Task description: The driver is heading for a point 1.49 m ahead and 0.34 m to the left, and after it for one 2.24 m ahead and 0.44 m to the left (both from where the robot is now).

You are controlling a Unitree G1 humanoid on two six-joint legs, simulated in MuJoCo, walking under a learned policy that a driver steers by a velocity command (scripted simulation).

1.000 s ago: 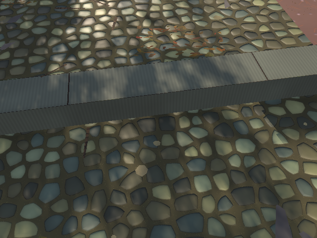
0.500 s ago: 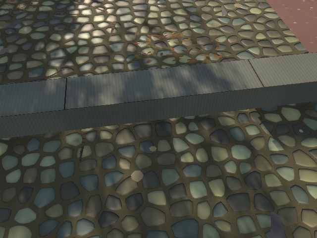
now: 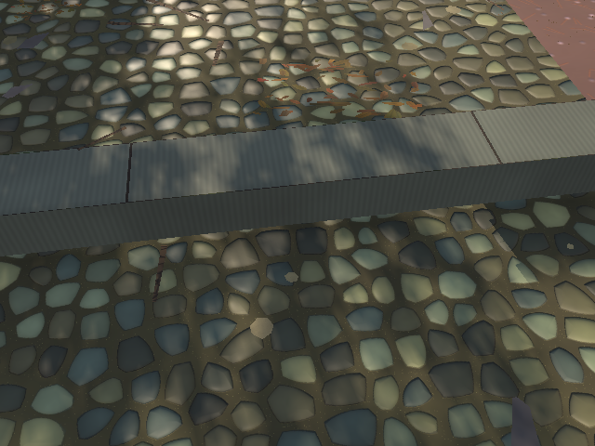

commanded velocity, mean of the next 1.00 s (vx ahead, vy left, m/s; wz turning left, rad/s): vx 0.34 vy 0.00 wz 0.00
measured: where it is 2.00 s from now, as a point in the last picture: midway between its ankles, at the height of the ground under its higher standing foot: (296, 306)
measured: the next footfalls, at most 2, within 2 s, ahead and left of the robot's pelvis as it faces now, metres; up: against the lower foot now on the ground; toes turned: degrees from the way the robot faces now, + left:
right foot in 0.78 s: +0.42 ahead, -0.10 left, +0.00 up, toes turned -2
left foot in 1.30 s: +0.72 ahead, +0.13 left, +0.00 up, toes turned +4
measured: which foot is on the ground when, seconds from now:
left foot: down 0.00-0.80, up 0.82-1.00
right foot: down 0.00-0.32, up 0.34-0.76, down 0.78-1.00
